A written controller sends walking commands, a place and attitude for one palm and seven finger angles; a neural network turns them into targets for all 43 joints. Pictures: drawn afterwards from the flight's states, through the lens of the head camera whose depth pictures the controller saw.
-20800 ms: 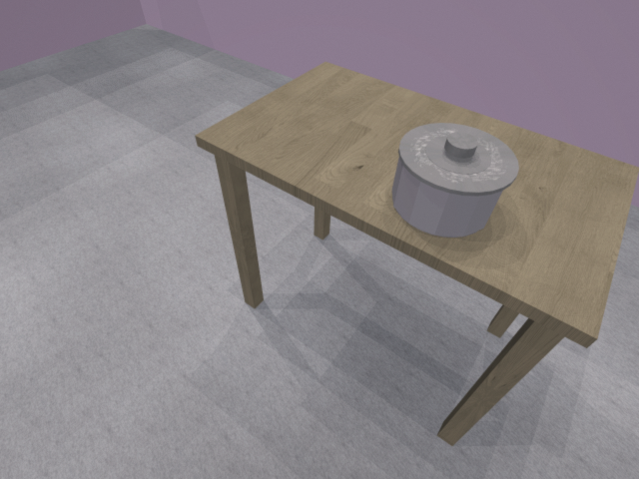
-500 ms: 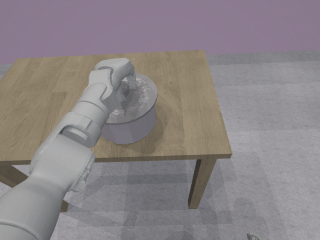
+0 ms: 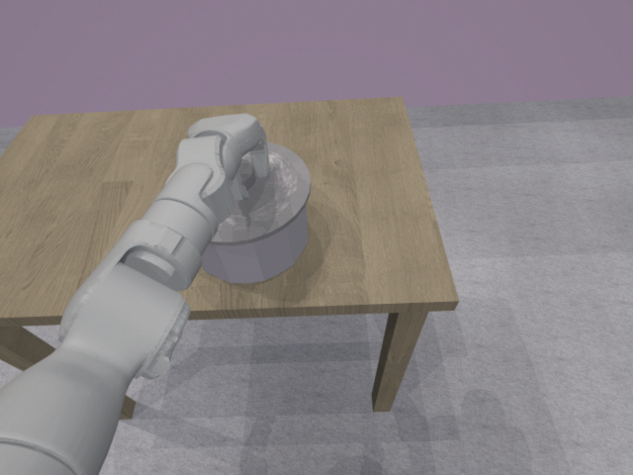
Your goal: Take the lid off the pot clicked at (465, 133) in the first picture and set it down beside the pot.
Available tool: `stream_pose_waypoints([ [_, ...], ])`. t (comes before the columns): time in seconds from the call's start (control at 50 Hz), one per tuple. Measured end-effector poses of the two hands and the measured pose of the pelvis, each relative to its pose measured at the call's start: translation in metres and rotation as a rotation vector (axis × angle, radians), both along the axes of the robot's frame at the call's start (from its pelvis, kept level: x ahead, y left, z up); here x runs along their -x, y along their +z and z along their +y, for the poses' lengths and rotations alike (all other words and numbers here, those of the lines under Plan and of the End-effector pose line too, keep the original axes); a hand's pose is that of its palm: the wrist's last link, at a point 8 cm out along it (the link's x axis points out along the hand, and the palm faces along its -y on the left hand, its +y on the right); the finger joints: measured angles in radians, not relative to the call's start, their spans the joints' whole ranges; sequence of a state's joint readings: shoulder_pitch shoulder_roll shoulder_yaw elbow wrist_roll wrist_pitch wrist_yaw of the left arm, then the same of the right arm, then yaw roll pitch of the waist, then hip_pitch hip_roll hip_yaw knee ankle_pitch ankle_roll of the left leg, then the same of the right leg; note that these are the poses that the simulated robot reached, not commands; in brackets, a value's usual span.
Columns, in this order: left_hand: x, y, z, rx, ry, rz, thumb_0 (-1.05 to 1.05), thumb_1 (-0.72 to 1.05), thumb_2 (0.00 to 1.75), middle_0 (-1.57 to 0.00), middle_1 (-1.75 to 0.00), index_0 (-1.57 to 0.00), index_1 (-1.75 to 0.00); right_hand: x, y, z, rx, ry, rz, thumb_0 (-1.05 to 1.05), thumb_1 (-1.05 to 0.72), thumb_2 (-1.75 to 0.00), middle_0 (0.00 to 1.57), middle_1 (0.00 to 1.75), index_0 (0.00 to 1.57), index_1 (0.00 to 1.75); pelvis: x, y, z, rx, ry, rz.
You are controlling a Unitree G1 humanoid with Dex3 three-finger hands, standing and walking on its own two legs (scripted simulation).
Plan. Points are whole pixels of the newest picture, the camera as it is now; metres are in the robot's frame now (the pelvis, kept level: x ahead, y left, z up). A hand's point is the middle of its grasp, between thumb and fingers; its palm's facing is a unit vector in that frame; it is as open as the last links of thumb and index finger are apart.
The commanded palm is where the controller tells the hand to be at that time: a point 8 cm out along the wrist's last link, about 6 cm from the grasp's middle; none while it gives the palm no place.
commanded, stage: lift the lid straight up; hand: left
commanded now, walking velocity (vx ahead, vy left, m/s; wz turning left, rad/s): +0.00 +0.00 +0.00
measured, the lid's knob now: (236, 175) +0.50 +0.09 +0.10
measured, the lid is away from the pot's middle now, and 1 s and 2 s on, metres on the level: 0.00 0.00 0.01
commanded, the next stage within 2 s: none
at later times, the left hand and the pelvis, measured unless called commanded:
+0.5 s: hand (235, 167) +0.47 +0.08 +0.15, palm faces -0.32 -0.05 -0.94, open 7.3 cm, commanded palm +0.46 +0.09 +0.23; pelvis +0.00 +0.00 +0.00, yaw +1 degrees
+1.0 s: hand (219, 140) +0.47 +0.09 +0.19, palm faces -0.31 -0.06 -0.95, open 7.2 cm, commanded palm +0.46 +0.09 +0.27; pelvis -0.01 +0.00 +0.00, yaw +1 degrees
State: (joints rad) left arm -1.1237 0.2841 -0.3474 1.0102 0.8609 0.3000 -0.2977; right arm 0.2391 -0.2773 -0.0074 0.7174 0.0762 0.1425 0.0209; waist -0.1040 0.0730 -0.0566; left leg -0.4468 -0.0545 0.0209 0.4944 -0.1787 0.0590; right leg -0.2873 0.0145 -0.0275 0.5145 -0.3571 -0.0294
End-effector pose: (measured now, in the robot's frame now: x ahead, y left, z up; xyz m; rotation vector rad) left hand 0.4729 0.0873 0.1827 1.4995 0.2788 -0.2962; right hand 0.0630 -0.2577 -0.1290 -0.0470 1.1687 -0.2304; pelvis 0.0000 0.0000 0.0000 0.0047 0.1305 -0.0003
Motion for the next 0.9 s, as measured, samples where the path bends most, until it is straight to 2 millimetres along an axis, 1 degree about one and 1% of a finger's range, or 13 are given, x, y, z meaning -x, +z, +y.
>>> stream_pose_waypoints([
  [0.14,0.001,0.000,-0.001,-0.005,-0.007,-0.001,-0.02,0.15,0.88,-0.54,-0.91,-0.72,-1.04,0.000,-0.001,0.000,-0.001,0.002,-0.004,0.01,-0.91,-0.90,0.20,0.30,0.20,0.30,-0.001,0.000,0.001,0.000,0.002,-0.001],
  [0.3,0.002,0.004,-0.002,-0.013,-0.033,-0.012,-0.01,0.16,0.86,-0.53,-0.90,-0.72,-1.03,-0.008,-0.001,0.003,-0.008,0.012,-0.042,0.01,-0.91,-0.90,0.20,0.30,0.20,0.30,-0.002,0.001,0.001,-0.003,0.003,-0.011],
  [0.36,0.003,0.008,-0.001,0.002,-0.037,-0.019,0.00,0.16,0.86,-0.53,-0.91,-0.73,-1.02,-0.013,-0.001,0.004,-0.016,0.022,-0.060,0.01,-0.91,-0.90,0.20,0.30,0.20,0.30,-0.003,0.001,0.001,-0.005,0.003,-0.015],
  [0.48,0.008,0.019,-0.004,0.015,-0.038,-0.039,0.01,0.15,0.86,-0.53,-0.90,-0.75,-1.03,-0.025,0.000,0.006,-0.030,0.049,-0.090,0.01,-0.91,-0.90,0.20,0.30,0.20,0.30,-0.001,0.001,-0.001,-0.006,0.008,-0.026],
  [0.62,0.009,0.033,-0.006,0.004,-0.013,-0.058,0.02,0.15,0.87,-0.54,-0.89,-0.76,-1.03,-0.034,0.004,0.005,-0.021,0.061,-0.126,0.01,-0.91,-0.90,0.20,0.30,0.20,0.30,0.003,0.001,-0.003,-0.006,0.009,-0.029],
  [0.74,0.009,0.041,-0.003,0.016,0.022,-0.038,0.02,0.15,0.87,-0.54,-0.89,-0.77,-1.04,-0.031,0.006,0.001,-0.005,0.059,-0.126,0.01,-0.91,-0.90,0.20,0.30,0.20,0.30,0.006,0.002,-0.004,-0.005,0.010,-0.033],
  [0.9,0.007,0.056,0.003,0.006,0.019,-0.045,0.03,0.15,0.87,-0.54,-0.89,-0.77,-1.04,-0.019,0.009,-0.004,0.020,0.045,-0.114,0.01,-0.91,-0.90,0.20,0.30,0.20,0.30,0.007,0.002,-0.004,-0.003,0.009,-0.040],
])
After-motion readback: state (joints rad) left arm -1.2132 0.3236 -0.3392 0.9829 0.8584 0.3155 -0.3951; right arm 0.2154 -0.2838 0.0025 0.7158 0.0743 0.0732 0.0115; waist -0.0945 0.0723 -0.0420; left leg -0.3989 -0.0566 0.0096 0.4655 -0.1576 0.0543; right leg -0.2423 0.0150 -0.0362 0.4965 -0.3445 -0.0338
